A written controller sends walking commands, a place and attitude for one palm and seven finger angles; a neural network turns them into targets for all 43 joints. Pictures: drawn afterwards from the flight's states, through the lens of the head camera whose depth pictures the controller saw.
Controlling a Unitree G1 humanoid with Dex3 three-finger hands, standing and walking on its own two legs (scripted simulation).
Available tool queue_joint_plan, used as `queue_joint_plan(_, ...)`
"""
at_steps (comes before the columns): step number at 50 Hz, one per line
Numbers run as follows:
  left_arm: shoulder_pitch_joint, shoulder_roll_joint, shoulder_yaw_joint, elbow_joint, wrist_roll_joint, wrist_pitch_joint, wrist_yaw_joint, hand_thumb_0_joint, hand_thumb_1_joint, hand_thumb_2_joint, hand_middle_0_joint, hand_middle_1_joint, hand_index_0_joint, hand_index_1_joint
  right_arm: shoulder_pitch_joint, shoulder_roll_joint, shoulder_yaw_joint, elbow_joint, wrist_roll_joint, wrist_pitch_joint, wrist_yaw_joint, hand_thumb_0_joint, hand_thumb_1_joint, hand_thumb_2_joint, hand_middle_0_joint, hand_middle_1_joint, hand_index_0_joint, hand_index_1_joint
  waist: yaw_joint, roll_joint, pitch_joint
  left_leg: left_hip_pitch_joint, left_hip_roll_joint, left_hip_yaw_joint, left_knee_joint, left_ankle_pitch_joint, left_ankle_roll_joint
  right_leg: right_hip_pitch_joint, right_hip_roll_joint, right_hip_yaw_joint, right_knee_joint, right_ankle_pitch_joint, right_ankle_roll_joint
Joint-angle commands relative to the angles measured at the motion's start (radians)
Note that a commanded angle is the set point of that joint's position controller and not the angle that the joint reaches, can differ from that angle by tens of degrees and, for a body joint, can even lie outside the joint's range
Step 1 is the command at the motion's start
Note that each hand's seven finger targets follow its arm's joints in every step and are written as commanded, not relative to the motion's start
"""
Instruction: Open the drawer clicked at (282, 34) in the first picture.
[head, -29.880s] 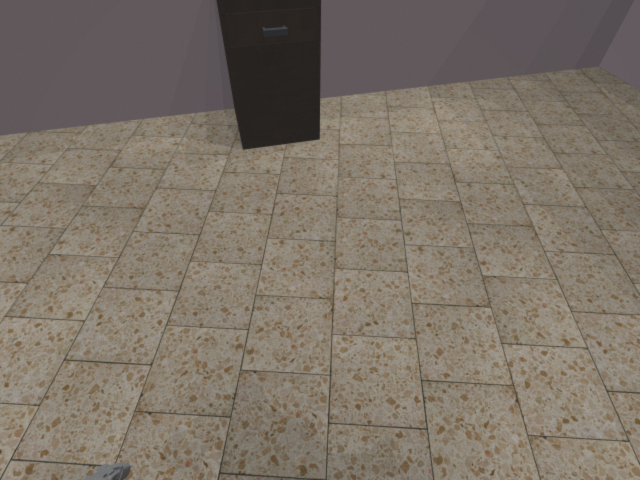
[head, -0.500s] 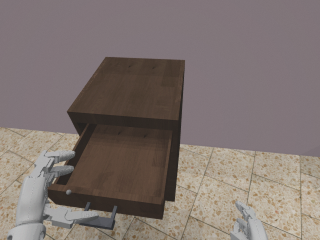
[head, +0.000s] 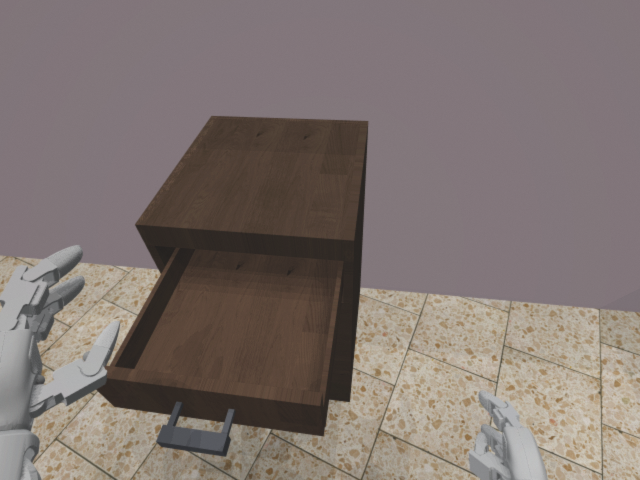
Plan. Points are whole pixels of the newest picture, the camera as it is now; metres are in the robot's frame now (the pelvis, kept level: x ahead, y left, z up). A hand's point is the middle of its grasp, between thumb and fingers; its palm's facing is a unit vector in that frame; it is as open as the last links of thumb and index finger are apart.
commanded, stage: draw the hand back to the body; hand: left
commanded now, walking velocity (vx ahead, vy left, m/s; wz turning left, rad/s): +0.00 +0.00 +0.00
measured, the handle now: (199, 426) +0.23 +0.24 -0.16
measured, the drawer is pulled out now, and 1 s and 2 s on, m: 0.28 0.28 0.28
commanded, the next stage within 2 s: step back with the hand held close in 0.26 s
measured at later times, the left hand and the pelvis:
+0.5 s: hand (83, 352) +0.18 +0.24 +0.16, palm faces +0.40 -0.79 -0.47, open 7.5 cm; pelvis -0.01 -0.01 +0.00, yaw +0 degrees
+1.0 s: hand (43, 400) +0.14 +0.26 +0.15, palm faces +0.33 -0.81 -0.48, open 7.5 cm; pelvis -0.05 +0.02 -0.01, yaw +0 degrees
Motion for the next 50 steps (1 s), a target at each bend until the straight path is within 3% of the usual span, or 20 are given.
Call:
queue_joint_plan(1, -0.036, 0.133, 0.102, -0.186, -0.008, -0.065, 0.009, 0.000, 0.830, 0.870, -0.205, -0.345, -0.205, -0.345, -0.136, -0.078, -0.035, -0.168, 0.004, -0.056, 0.003, 0.000, -0.900, -0.900, 0.200, 0.300, 0.200, 0.300, -0.008, 0.003, -0.034, -0.032, 0.053, -0.005, -0.058, 0.261, -0.006, 0.009, -0.068, 0.036, -0.069, 0.201, 0.024)
queue_joint_plan(3, -0.037, 0.145, 0.108, -0.188, -0.009, -0.069, 0.010, 0.000, 0.900, 0.900, -0.200, -0.300, -0.200, -0.300, -0.132, -0.079, -0.037, -0.169, 0.003, -0.052, 0.003, 0.000, -0.900, -0.900, 0.200, 0.300, 0.200, 0.300, -0.009, -0.035, -0.057, -0.028, 0.055, -0.006, -0.060, 0.257, -0.003, 0.023, -0.071, 0.035, -0.064, 0.198, 0.029)
queue_joint_plan(5, -0.038, 0.147, 0.110, -0.195, -0.008, -0.070, 0.008, 0.000, 0.900, 0.900, -0.200, -0.300, -0.200, -0.300, -0.132, -0.077, -0.037, -0.172, 0.002, -0.049, 0.004, 0.000, -0.900, -0.900, 0.200, 0.300, 0.200, 0.300, -0.008, -0.037, -0.072, -0.021, 0.055, -0.001, -0.054, 0.269, -0.001, 0.029, -0.072, 0.038, -0.062, 0.216, 0.031)
queue_joint_plan(6, -0.060, 0.156, 0.115, -0.205, -0.007, -0.069, 0.009, 0.000, 0.900, 0.900, -0.200, -0.300, -0.200, -0.300, -0.139, -0.083, -0.036, -0.168, 0.002, -0.049, 0.003, 0.000, -0.900, -0.900, 0.200, 0.300, 0.200, 0.300, -0.009, 0.003, -0.048, -0.029, 0.052, -0.003, -0.056, 0.254, -0.005, 0.014, -0.069, 0.043, -0.075, 0.199, 0.026)
queue_joint_plan(9, -0.047, 0.171, 0.129, -0.210, -0.006, -0.071, 0.013, 0.000, 0.900, 0.900, -0.200, -0.300, -0.200, -0.300, -0.134, -0.081, -0.034, -0.169, 0.000, -0.050, 0.002, 0.000, -0.900, -0.900, 0.200, 0.300, 0.200, 0.300, -0.002, -0.018, -0.087, -0.015, 0.053, -0.003, -0.060, 0.259, -0.003, 0.032, -0.070, 0.040, -0.069, 0.204, 0.030)
queue_joint_plan(11, -0.067, 0.171, 0.128, -0.222, -0.008, -0.069, 0.016, 0.000, 0.900, 0.900, -0.200, -0.300, -0.200, -0.300, -0.141, -0.080, -0.035, -0.169, 0.003, -0.052, -0.001, 0.000, -0.900, -0.900, 0.200, 0.300, 0.200, 0.300, -0.008, 0.004, -0.064, -0.022, 0.052, -0.001, -0.055, 0.251, -0.004, 0.018, -0.071, 0.047, -0.076, 0.198, 0.028)
queue_joint_plan(14, -0.049, 0.172, 0.132, -0.209, -0.007, -0.071, 0.017, 0.000, 0.900, 0.900, -0.200, -0.300, -0.200, -0.300, -0.136, -0.079, -0.033, -0.164, 0.001, -0.054, 0.002, 0.000, -0.900, -0.900, 0.200, 0.300, 0.200, 0.300, -0.003, -0.023, -0.079, -0.018, 0.051, -0.005, -0.060, 0.250, -0.003, 0.027, -0.071, 0.041, -0.073, 0.192, 0.031)
queue_joint_plan(16, -0.060, 0.163, 0.122, -0.213, -0.006, -0.069, 0.017, 0.000, 0.900, 0.900, -0.200, -0.300, -0.200, -0.300, -0.144, -0.078, -0.036, -0.163, 0.003, -0.056, 0.000, 0.000, -0.900, -0.900, 0.200, 0.300, 0.200, 0.300, -0.010, -0.004, -0.050, -0.017, 0.050, 0.000, -0.054, 0.249, -0.003, 0.006, -0.069, 0.049, -0.086, 0.197, 0.029)
queue_joint_plan(18, -0.037, 0.152, 0.120, -0.183, -0.009, -0.069, 0.018, 0.000, 0.900, 0.900, -0.200, -0.300, -0.200, -0.300, -0.139, -0.074, -0.037, -0.157, 0.002, -0.054, 0.001, 0.000, -0.900, -0.900, 0.200, 0.300, 0.200, 0.300, -0.009, -0.045, -0.059, -0.020, 0.053, -0.001, -0.057, 0.242, 0.000, 0.019, -0.073, 0.044, -0.078, 0.189, 0.033)
queue_joint_plan(19, -0.186, 0.329, 0.300, -0.321, 0.004, -0.125, 0.032, 0.000, 0.900, 0.900, -0.200, -0.300, -0.200, -0.300, -0.108, -0.114, -0.051, -0.201, 0.001, -0.031, 0.003, 0.000, -0.900, -0.900, 0.200, 0.300, 0.200, 0.300, -0.033, -0.086, 0.043, -0.110, 0.067, -0.067, -0.025, 0.167, 0.016, -0.065, -0.134, 0.174, -0.133, 0.224, 0.030)
queue_joint_plan(20, -0.078, 0.224, 0.231, -0.187, 0.011, -0.132, 0.020, 0.000, 0.900, 0.900, -0.200, -0.300, -0.200, -0.300, -0.110, -0.092, -0.054, -0.165, -0.006, -0.018, 0.008, 0.000, -0.900, -0.900, 0.200, 0.300, 0.200, 0.300, -0.045, -0.159, 0.031, -0.101, 0.061, -0.063, 0.011, 0.126, 0.019, -0.089, -0.163, 0.183, -0.149, 0.180, 0.025)
queue_joint_plan(21, -0.068, 0.219, 0.219, -0.212, 0.018, -0.144, 0.014, 0.000, 0.900, 0.900, -0.200, -0.300, -0.200, -0.300, -0.114, -0.104, -0.059, -0.181, -0.007, -0.010, 0.014, 0.000, -0.900, -0.900, 0.200, 0.300, 0.200, 0.300, -0.046, -0.131, 0.035, -0.097, 0.052, -0.054, 0.034, 0.115, 0.018, -0.124, -0.177, 0.211, -0.163, 0.192, 0.020)
queue_joint_plan(22, 0.006, 0.171, 0.184, -0.171, 0.020, -0.143, 0.011, 0.000, 0.900, 0.900, -0.200, -0.300, -0.200, -0.300, -0.119, -0.092, -0.059, -0.176, -0.003, -0.003, 0.018, 0.000, -0.900, -0.900, 0.200, 0.300, 0.200, 0.300, -0.051, -0.130, -0.012, -0.096, 0.056, -0.046, 0.050, 0.120, 0.016, -0.102, -0.198, 0.199, -0.145, 0.188, 0.022)
queue_joint_plan(24, 0.079, 0.142, 0.155, -0.177, 0.017, -0.142, 0.008, 0.000, 0.900, 0.900, -0.200, -0.300, -0.200, -0.300, -0.119, -0.098, -0.066, -0.187, 0.003, 0.018, 0.027, 0.000, -0.900, -0.900, 0.200, 0.300, 0.200, 0.300, -0.050, -0.087, -0.081, -0.105, 0.061, -0.035, 0.053, 0.142, 0.020, -0.074, -0.206, 0.178, -0.116, 0.200, 0.037)
queue_joint_plan(30, 0.117, 0.204, 0.199, -0.302, 0.019, -0.144, 0.032, 0.000, 0.900, 0.900, -0.200, -0.300, -0.200, -0.300, -0.127, -0.110, -0.081, -0.218, 0.007, 0.051, 0.016, 0.000, -0.900, -0.900, 0.200, 0.300, 0.200, 0.300, -0.058, -0.062, -0.183, -0.155, 0.107, -0.077, 0.020, 0.331, 0.019, 0.007, -0.163, 0.105, 0.007, 0.337, 0.037)
queue_joint_plan(31, 0.100, 0.230, 0.212, -0.333, 0.020, -0.146, 0.035, 0.000, 0.900, 0.900, -0.200, -0.300, -0.200, -0.300, -0.128, -0.116, -0.082, -0.220, 0.005, 0.052, 0.012, 0.000, -0.900, -0.900, 0.200, 0.300, 0.200, 0.300, -0.060, -0.031, -0.188, -0.167, 0.115, -0.087, 0.015, 0.365, 0.018, 0.008, -0.157, 0.097, 0.023, 0.348, 0.037)
queue_joint_plan(36, 0.143, 0.234, 0.228, -0.362, 0.013, -0.137, 0.041, 0.000, 0.900, 0.900, -0.200, -0.300, -0.200, -0.300, -0.119, -0.109, -0.087, -0.232, 0.003, 0.059, 0.005, 0.000, -0.900, -0.900, 0.200, 0.300, 0.200, 0.300, -0.059, 0.004, -0.210, -0.209, 0.139, -0.116, 0.018, 0.441, 0.013, 0.020, -0.136, 0.085, 0.079, 0.377, 0.031)
queue_joint_plan(43, 0.144, 0.215, 0.221, -0.358, 0.012, -0.142, 0.040, 0.000, 0.900, 0.900, -0.200, -0.300, -0.200, -0.300, -0.111, -0.110, -0.084, -0.231, -0.002, 0.043, 0.011, 0.000, -0.900, -0.900, 0.200, 0.300, 0.200, 0.300, -0.059, 0.000, -0.170, -0.342, 0.171, -0.152, -0.027, 0.279, 0.030, 0.017, -0.118, 0.097, 0.125, 0.228, 0.033)
queue_joint_plan(50, 0.108, 0.207, 0.217, -0.360, 0.021, -0.154, 0.044, 0.000, 0.900, 0.900, -0.200, -0.300, -0.200, -0.300, -0.102, -0.112, -0.077, -0.234, -0.004, 0.027, 0.015, 0.000, -0.900, -0.900, 0.200, 0.300, 0.200, 0.300, -0.065, -0.017, -0.125, -0.489, 0.165, -0.162, -0.043, -0.019, 0.052, 0.019, -0.124, 0.141, 0.124, 0.103, 0.031)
